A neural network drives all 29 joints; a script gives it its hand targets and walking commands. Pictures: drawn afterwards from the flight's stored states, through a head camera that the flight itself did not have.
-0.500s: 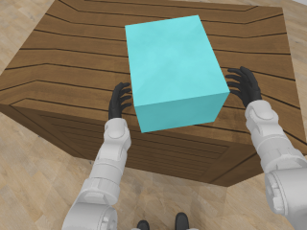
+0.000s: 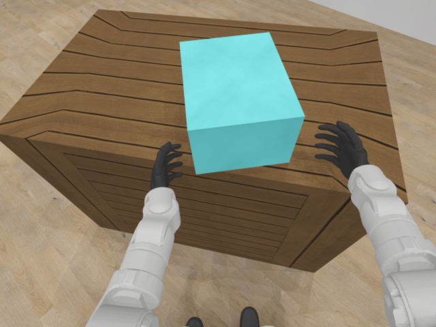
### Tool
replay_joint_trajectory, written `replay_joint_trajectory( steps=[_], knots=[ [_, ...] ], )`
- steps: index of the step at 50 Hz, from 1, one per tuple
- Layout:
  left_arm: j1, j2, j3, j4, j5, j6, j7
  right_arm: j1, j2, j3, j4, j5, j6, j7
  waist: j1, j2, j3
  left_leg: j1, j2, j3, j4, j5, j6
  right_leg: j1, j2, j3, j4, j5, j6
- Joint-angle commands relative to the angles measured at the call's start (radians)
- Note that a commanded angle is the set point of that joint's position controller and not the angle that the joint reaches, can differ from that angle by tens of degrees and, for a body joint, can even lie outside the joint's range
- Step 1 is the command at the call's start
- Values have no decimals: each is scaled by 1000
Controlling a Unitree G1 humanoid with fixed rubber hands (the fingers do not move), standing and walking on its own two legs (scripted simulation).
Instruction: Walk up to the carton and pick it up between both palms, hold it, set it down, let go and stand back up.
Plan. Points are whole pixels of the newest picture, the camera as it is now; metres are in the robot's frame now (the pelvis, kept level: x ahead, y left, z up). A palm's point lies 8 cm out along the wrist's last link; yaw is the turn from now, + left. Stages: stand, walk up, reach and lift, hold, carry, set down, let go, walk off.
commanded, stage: set down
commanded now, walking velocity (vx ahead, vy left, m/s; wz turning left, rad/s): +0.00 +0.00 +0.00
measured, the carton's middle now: (233, 101) +0.59 +0.02 +0.02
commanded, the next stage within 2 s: none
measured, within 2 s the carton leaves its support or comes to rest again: neither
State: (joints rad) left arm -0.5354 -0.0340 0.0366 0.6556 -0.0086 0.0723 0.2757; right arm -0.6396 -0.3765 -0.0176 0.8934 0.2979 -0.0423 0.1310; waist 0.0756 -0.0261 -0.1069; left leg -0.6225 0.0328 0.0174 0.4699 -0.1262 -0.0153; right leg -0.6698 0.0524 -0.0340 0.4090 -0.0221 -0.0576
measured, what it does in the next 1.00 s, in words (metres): stands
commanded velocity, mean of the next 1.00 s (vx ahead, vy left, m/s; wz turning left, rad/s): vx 0.00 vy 0.00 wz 0.00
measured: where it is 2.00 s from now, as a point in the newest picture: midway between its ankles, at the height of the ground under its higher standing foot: outside the picture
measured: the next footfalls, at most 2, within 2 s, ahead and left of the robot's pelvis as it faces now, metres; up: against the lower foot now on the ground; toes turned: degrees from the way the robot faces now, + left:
none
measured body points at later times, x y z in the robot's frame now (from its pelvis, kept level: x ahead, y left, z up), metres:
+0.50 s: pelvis +0.02 +0.01 +0.01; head +0.04 +0.01 +0.46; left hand +0.36 +0.16 +0.05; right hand +0.37 -0.24 +0.05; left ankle +0.05 +0.15 -0.73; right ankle +0.10 -0.06 -0.73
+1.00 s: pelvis +0.02 +0.01 +0.01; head +0.01 +0.02 +0.46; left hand +0.31 +0.17 +0.05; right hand +0.31 -0.23 +0.04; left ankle +0.05 +0.15 -0.73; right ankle +0.10 -0.06 -0.73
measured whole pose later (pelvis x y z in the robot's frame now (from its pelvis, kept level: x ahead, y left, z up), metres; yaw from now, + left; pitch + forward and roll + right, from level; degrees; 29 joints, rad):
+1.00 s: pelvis +0.02 +0.01 +0.01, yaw +0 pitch +3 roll +1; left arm -0.08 -0.03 -0.02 0.19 -0.01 0.29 0.28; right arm -0.05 -0.36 -0.02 0.46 0.34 0.02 0.18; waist 0.04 -0.05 -0.10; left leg -0.34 0.03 0.02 0.45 -0.18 -0.02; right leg -0.39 0.05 -0.03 0.41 -0.08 -0.07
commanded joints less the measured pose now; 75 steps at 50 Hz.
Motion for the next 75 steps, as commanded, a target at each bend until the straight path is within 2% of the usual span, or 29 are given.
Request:
replay_joint_trajectory(
  steps=[1, 3, 6, 9, 16, 18, 21, 23, 26, 28, 29, 30, 31, 32, 35, 39, 41, 45, 47, 50, 52, 56, 58, 59, 64, 68, 70, 72, 75],
  knots=[
    [-431, 133, -20, -441, -81, 9, 44, -355, -210, -126, -384, -49, -23, -16, -53, -138, -694, 174, -35, -12, -78, -148, 3, 632, -54, 150, -22, -365, 49],
    [-328, 101, -34, -493, -64, 37, 45, -245, -215, -115, -356, -38, -11, -18, -74, -114, -677, 230, -33, -30, -85, -99, 1, 656, -50, 140, -17, -287, 41],
    [-295, 89, -20, -474, -46, 80, 31, -220, -218, -115, -350, -39, 1, -24, -82, -126, -641, 239, -33, -37, -98, -88, 7, 670, -55, 143, -32, -267, 41],
    [-174, 81, -15, -566, -31, 113, 19, -125, -238, -88, -415, 1, -12, -29, -78, -136, -635, 292, -35, -39, -101, -5, 8, 749, -52, 123, -21, -130, 44],
    [-5, 44, -49, -668, -14, 150, -21, 18, -242, -69, -549, 34, -55, -13, -111, -137, -534, 278, -38, -51, -105, 85, 23, 851, -63, 128, -8, 48, 50],
    [-43, 53, -28, -644, 2, 144, -18, -26, -245, -74, -554, 31, -62, -1, -96, -132, -473, 242, -42, -46, -125, 23, 28, 824, -69, 131, -24, -21, 48],
    [76, 31, -44, -690, 21, 141, -16, 116, -234, -54, -551, 59, -65, 17, -86, -131, -397, 277, -34, -51, -138, 38, 24, 811, -67, 127, -33, -19, 39],
    [39, 41, -36, -669, 24, 126, -15, 84, -222, -46, -552, 60, -64, 28, -68, -133, -374, 281, -37, -39, -143, 3, 26, 770, -68, 138, -45, -83, 38],
    [116, 26, -52, -709, 35, 121, -14, 181, -220, -30, -546, 75, -61, 44, -68, -138, -316, 290, -35, -54, -151, 3, 25, 774, -72, 144, -54, -95, 28],
    [119, 27, -63, -731, 40, 116, -9, 192, -235, -38, -541, 91, -60, 62, -72, -111, -298, 307, -33, -54, -158, -40, 22, 738, -72, 148, -65, -152, 19],
    [127, 28, -64, -769, 41, 117, -3, 196, -235, -43, -581, 91, -62, 63, -70, -108, -306, 315, -35, -52, -154, -48, 19, 741, -72, 151, -67, -169, 19],
    [91, 46, -50, -713, 42, 113, -5, 173, -240, -67, -566, 72, -57, 63, -68, -122, -272, 295, -37, -46, -166, -110, 22, 714, -80, 161, -83, -251, 19],
    [160, 28, -66, -751, 47, 113, -3, 239, -228, -55, -585, 82, -58, 65, -74, -122, -270, 317, -33, -51, -161, -88, 16, 720, -81, 163, -85, -242, 17],
    [83, 52, -53, -720, 39, 123, -1, 159, -247, -88, -579, 64, -50, 63, -78, -123, -246, 288, -36, -42, -168, -145, 19, 682, -82, 160, -93, -314, 17],
    [129, 61, -61, -748, 34, 135, 1, 226, -222, -80, -601, 54, -33, 54, -73, -110, -229, 339, -37, -45, -165, -165, 14, 650, -82, 162, -112, -371, 12],
    [179, 57, -77, -790, 20, 157, 2, 288, -222, -87, -643, 56, -12, 52, -91, -107, -199, 363, -34, -38, -164, -160, 8, 628, -85, 167, -131, -420, 10],
    [251, 47, -86, -812, 22, 172, 2, 347, -222, -98, -668, 50, -7, 49, -90, -97, -193, 386, -31, -44, -173, -147, 2, 632, -78, 156, -129, -383, 7],
    [222, 68, -77, -817, 13, 191, -1, 339, -212, -106, -723, 42, 15, 37, -96, -112, -158, 380, -33, -24, -176, -156, 4, 625, -87, 163, -147, -431, 11],
    [279, 70, -85, -874, 2, 192, -2, 397, -210, -108, -788, 51, 14, 33, -88, -117, -185, 398, -31, -16, -166, -101, 0, 645, -88, 163, -144, -386, 14],
    [334, 68, -88, -870, 3, 205, -11, 460, -214, -113, -790, 41, 31, 25, -85, -101, -150, 423, -32, -10, -171, -80, -8, 644, -85, 156, -151, -362, 11],
    [370, 65, -94, -870, 8, 214, -19, 495, -210, -125, -795, 35, 42, 20, -100, -106, -121, 426, -29, -10, -180, -81, -9, 647, -83, 154, -155, -346, 11],
    [398, 83, -90, -877, 18, 231, -32, 527, -201, -120, -824, 19, 65, 18, -95, -106, -76, 423, -30, -9, -188, -99, -11, 632, -89, 155, -166, -389, 10],
    [433, 93, -81, -942, 12, 225, -33, 564, -204, -124, -878, 19, 59, 17, -92, -109, -73, 421, -31, -9, -188, -72, -13, 654, -86, 146, -161, -362, 12],
    [450, 87, -86, -906, 24, 228, -39, 590, -191, -119, -833, 13, 67, 13, -105, -87, -54, 424, -34, -5, -187, -80, -18, 650, -92, 151, -165, -353, 11],
    [478, 124, -66, -939, 15, 221, -53, 627, -181, -124, -906, -5, 70, 2, -98, -110, -38, 405, -38, -4, -182, -93, -13, 647, -105, 168, -175, -414, 23],
    [519, 134, -83, -983, -9, 208, -63, 676, -145, -119, -940, -7, 73, -11, -106, -94, -54, 398, -42, 2, -171, -89, -16, 657, -119, 170, -176, -400, 29],
    [531, 154, -81, -950, -20, 211, -71, 687, -135, -121, -929, -22, 76, -20, -112, -100, -48, 396, -42, 0, -169, -93, -15, 638, -121, 163, -178, -403, 30],
    [552, 162, -79, -968, -31, 205, -73, 694, -131, -129, -963, -28, 77, -21, -102, -113, -67, 400, -41, 4, -170, -93, -12, 648, -116, 159, -175, -407, 31],
    [579, 161, -79, -950, -25, 210, -80, 726, -112, -108, -934, -36, 81, -23, -103, -75, -36, 409, -39, 0, -169, -94, -17, 643, -122, 160, -175, -396, 30]
  ],
)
